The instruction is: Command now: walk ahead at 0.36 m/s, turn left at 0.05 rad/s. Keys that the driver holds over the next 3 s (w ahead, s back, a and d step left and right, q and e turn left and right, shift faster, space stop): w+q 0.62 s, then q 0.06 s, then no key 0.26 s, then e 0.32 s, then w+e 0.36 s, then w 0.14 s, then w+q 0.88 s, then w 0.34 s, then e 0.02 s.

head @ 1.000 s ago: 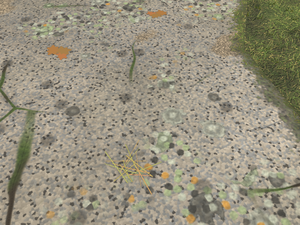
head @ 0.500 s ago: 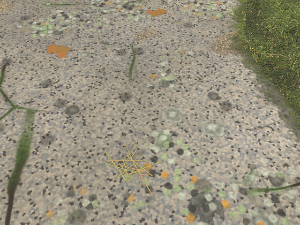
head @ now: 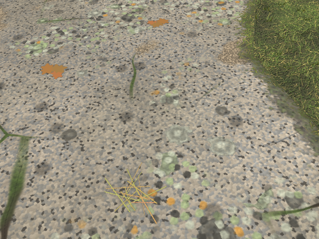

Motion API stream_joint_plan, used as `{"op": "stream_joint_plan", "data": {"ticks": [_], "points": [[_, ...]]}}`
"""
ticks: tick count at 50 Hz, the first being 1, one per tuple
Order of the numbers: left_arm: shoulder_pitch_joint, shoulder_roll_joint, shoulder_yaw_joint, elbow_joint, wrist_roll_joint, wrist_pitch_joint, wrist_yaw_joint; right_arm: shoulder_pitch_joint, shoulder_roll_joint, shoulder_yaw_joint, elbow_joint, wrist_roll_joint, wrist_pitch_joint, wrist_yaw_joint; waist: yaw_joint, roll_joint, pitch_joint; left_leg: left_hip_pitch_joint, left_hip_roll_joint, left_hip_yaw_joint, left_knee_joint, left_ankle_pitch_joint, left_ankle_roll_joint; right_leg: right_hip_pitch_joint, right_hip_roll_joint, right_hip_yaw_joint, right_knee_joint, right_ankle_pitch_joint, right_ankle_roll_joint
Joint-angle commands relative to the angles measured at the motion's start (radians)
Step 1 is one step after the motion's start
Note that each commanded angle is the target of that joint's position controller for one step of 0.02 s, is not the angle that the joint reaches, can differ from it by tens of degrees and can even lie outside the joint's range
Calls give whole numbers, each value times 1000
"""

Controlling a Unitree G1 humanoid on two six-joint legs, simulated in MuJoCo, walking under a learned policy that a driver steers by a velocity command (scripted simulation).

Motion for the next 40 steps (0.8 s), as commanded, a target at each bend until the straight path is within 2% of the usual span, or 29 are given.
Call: {"op": "stream_joint_plan", "data": {"ticks": [1, 2, 3, 4, 5, 6, 7, 8, 9, 11, 14, 17, 20, 21, 23, 24, 25, 26, 27, 28, 29, 30, 31, 32, 33, 35, 37, 40], "points": [[256, 95, 42, 48, -2, -3, 4, -72, -110, -10, -70, 1, -16, 7, 164, -23, 59, -400, 96, -92, 97, 54, 116, 407, 11, 30, -146, 63, -13], [390, 200, 65, 53, 8, -4, 16, -101, -19, 16, -107, -13, -29, 14, 201, -273, -10, -554, -10, 37, 499, -24, 45, 530, -249, 406, -307, -101, -101], [439, 231, 62, 65, 35, -23, 1, -87, 9, 16, -128, 11, -47, 10, 184, -343, -41, -688, -85, -84, 763, -194, 50, 528, -401, 790, -449, -254, -215], [321, 167, 40, 38, 34, -38, -5, -92, -54, 2, -134, 34, -58, 11, 124, -189, 62, -764, -15, -172, 879, -129, 79, 441, -412, 724, -450, -320, -205], [217, 112, 23, 3, 22, -45, -10, -108, -77, -3, -135, 34, -63, 18, 91, -151, 118, -768, 27, -180, 875, -13, 101, 375, -356, 564, -455, -259, -155], [142, 97, 15, -19, 23, -45, -16, -103, -73, -9, -123, 23, -62, 17, 60, -124, 129, -731, 54, -175, 828, 78, 103, 332, -304, 426, -465, -121, -113], [117, 77, 10, -25, 26, -42, -17, -111, -82, -19, -117, 14, -55, 17, 49, -128, 139, -701, 75, -162, 770, 135, 100, 312, -254, 294, -463, 45, -74], [126, 56, 4, -22, 35, -37, -15, -103, -79, -24, -108, 12, -45, 24, 44, -145, 125, -656, 83, -143, 746, 175, 93, 297, -211, 191, -453, 165, -46], [158, 55, 3, -14, 43, -36, -11, -97, -62, -24, -102, 10, -36, 31, 48, -144, 112, -645, 80, -123, 750, 204, 83, 298, -192, 133, -447, 269, -45], [194, 81, 7, -6, 51, -35, 1, -136, -38, -23, -122, 7, -21, 38, 49, -111, 115, -688, 81, -109, 736, 250, 58, 300, -193, 70, -454, 397, -65], [181, 104, 9, -25, 59, -30, 17, -265, -22, -16, -191, 5, -21, 41, 61, -89, 148, -732, 74, -86, 579, 342, 36, 280, -189, -2, -486, 462, -71], [210, 121, 10, -34, 49, -24, 33, -387, -4, -4, -251, -3, -24, 55, 91, -85, 161, -698, 66, 1, 404, 418, 37, 293, -188, -77, -502, 510, -56], [261, 133, 15, -29, 38, -9, 40, -477, 9, 5, -305, -3, -27, 79, 103, -75, 173, -699, 51, 64, 301, 391, 65, 385, -216, -125, -453, 628, -52], [258, 142, 17, -35, 37, -3, 42, -487, 5, 3, -319, -2, -29, 87, 91, -81, 164, -673, 34, 89, 277, 365, 80, 411, -224, -144, -417, 735, -49], [232, 172, 25, -57, 36, 9, 51, -459, -25, -12, -335, -1, -29, 99, 43, -126, 102, -563, -21, 146, 276, 288, 117, 457, -240, -173, -295, 1079, -45], [209, 187, 30, -72, 38, 18, 57, -398, -51, -26, -329, 1, -26, 102, -1, -158, 54, -483, -54, 164, 288, 240, 138, 471, -247, -180, -191, 1231, -45], [180, 206, 36, -90, 41, 25, 57, -293, -96, -47, -310, 1, -22, 103, -63, -179, -14, -344, -77, 160, 284, 207, 166, 447, -252, -174, -38, 1290, -49], [138, 213, 37, -115, 35, 26, 52, -139, -161, -80, -273, 0, -19, 94, -150, -159, -95, -104, -98, 125, 194, 260, 205, 347, -220, -176, 181, 1191, -34], [139, 180, 26, -145, 43, 11, 40, -15, -232, -105, -247, -6, -4, 67, -178, -16, -175, 176, 49, -133, 140, 200, 259, 89, -137, -168, 515, 678, -1], [245, 32, -16, -196, 38, -29, 11, -67, -299, -110, -282, -19, -12, 61, -38, 204, -296, 469, 327, -773, 10, 97, 486, -325, 95, -8, 895, -243, 44], [118, 126, 5, -230, 6, -79, -7, -42, -212, -89, -268, -29, -21, 58, -104, 93, -317, 453, 315, -820, -107, 49, 450, -428, 54, 196, 941, -224, 2], [42, 159, 15, -272, -23, -93, -11, -92, -162, -75, -272, -30, -34, 56, -73, 48, -165, 321, 282, -653, -121, 91, 390, -475, 3, 186, 866, -137, -25], [30, 152, 16, -271, -11, -93, -2, -179, -131, -65, -289, -21, -45, 64, -8, -84, -67, 143, 230, -526, -137, 197, 346, -428, -41, 171, 761, -74, -23], [43, 165, 30, -260, 9, -78, 9, -254, -107, -55, -313, -21, -50, 66, 34, -110, -21, 9, 189, -423, -140, 358, 313, -358, -69, 157, 680, -50, -6], [72, 170, 36, -261, 22, -59, 12, -286, -109, -51, -331, -28, -49, 62, 65, -97, -5, -93, 165, -358, -148, 497, 305, -280, -84, 154, 651, -45, 15], [85, 145, 37, -281, 44, -32, 18, -283, -129, -53, -330, -26, -48, 52, 90, -73, 4, -212, 137, -258, -143, 738, 299, -213, -84, 118, 549, -25, 62], [36, 119, 29, -309, 54, -19, 26, -258, -153, -58, -320, -33, -45, 37, 79, -25, 1, -277, 87, -156, -124, 892, 276, -187, -54, 76, 396, 82, 89], [-61, 89, 14, -340, 51, -13, 25, -202, -149, -55, -304, -19, -22, 19, 25, 28, -53, -255, 32, -88, -76, 857, 209, -125, -9, 50, 144, 313, 89]]}}
Next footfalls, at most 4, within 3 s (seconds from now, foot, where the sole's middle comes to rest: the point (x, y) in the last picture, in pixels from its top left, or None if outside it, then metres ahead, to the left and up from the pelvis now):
0.02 right None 0.07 -0.12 -0.77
0.54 left None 0.40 0.11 -0.77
0.96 right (165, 206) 0.67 0.02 -0.77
1.36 left None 0.52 0.21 -0.77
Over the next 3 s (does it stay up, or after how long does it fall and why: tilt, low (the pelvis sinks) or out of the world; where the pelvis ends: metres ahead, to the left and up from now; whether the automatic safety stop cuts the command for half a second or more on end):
stays up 1.28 0.17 0.00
